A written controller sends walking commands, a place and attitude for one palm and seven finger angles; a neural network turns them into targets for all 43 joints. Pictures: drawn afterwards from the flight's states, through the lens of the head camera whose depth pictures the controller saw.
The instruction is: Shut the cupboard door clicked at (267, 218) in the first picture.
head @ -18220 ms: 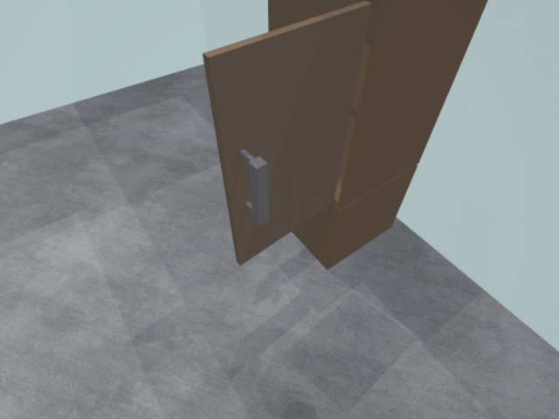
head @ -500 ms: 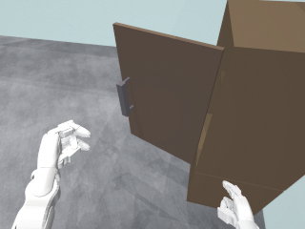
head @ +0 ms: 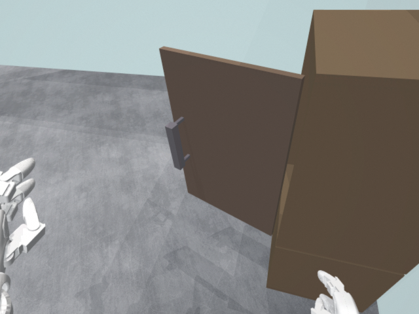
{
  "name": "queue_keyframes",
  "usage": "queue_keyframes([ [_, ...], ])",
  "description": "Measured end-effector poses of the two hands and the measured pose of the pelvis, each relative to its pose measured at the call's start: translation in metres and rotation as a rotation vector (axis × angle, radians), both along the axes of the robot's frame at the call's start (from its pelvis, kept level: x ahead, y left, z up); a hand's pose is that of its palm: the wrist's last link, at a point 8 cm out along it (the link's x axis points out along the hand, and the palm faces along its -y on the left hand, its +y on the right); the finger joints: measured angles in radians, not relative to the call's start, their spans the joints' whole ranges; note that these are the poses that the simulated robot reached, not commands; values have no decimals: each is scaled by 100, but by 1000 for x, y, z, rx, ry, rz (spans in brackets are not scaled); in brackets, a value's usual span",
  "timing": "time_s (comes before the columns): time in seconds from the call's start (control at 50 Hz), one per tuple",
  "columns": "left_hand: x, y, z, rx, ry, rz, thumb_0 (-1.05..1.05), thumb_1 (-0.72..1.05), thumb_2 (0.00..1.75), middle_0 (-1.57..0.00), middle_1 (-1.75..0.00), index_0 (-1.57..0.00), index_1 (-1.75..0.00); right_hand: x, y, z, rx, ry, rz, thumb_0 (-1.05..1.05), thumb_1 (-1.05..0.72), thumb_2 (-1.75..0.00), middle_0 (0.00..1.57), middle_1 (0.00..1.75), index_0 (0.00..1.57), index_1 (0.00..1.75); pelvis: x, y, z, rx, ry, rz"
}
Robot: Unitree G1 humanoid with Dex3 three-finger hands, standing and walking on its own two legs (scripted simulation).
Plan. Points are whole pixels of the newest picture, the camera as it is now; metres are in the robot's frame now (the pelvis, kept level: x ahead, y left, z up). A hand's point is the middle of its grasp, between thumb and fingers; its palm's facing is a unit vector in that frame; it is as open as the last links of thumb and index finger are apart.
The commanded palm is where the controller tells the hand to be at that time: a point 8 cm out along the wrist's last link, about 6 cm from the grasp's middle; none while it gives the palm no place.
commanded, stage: draw the hand back to the body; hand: left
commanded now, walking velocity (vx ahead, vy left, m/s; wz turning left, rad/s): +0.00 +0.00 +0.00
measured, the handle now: (180, 143) +0.61 +0.19 -0.04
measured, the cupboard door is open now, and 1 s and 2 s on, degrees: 71 71 71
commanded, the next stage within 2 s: step back with the hand held close in 0.26 s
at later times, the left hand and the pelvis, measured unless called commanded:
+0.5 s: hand (47, 226) +0.19 +0.27 +0.16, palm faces +0.43 -0.78 -0.45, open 7.4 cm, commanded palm +0.13 +0.30 +0.17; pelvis -0.01 +0.00 +0.00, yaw +0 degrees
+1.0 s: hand out of the picture +0.13 +0.31 +0.15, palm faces +0.42 -0.77 -0.48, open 7.4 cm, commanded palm +0.07 +0.34 +0.17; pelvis -0.07 +0.04 -0.01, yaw +0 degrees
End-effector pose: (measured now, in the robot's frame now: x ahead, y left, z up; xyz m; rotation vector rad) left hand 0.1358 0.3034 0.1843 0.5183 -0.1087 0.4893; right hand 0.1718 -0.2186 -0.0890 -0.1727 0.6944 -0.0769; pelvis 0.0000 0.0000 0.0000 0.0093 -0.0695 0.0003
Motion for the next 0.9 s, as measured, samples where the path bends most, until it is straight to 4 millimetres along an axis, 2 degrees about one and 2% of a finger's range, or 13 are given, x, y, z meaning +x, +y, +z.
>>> queue_keyframes([
  [0.14, 4, -8, -13, -55, 10, -14, 1, 90, 89, -23, -32, -23, -33, 1, -6, 5, -15, -21, -8, 2, -90, -90, 20, 30, 20, 29, -4, -4, 0, 2, -3, -1],
  [0.26, 7, -13, -10, -45, -6, -52, 1, 89, 89, -21, -30, -22, -31, 2, -6, 11, -14, -50, -18, 2, -90, -90, 20, 30, 20, 29, -4, -6, 0, -1, -8, -8],
  [0.5, 10, 2, -8, 1, 2, -54, 1, 89, 89, -21, -30, -21, -30, -4, -5, 5, -23, 12, -38, 2, -90, -90, 20, 30, 20, 30, -6, 3, -1, -22, 45, 5],
  [0.6, 11, 12, -10, 30, 35, -81, 1, 89, 89, -21, -30, -21, -30, -13, -6, 3, -50, 59, -92, 2, -90, -90, 20, 30, 20, 29, -10, 17, -2, -17, 72, 1],
  [0.72, 4, 26, -5, 66, 43, -112, 1, 89, 89, -21, -30, -21, -30, -29, 3, 7, -65, 76, -123, 2, -90, -90, 20, 30, 20, 29, -22, 30, -2, -12, 81, -14],
  [0.9, -27, 39, -9, 65, -6, -125, 1, 89, 89, -21, -30, -21, -30, -59, 20, 16, -76, 47, -108, 2, -90, -90, 20, 30, 20, 29, -54, 39, -6, -25, 80, -11],
])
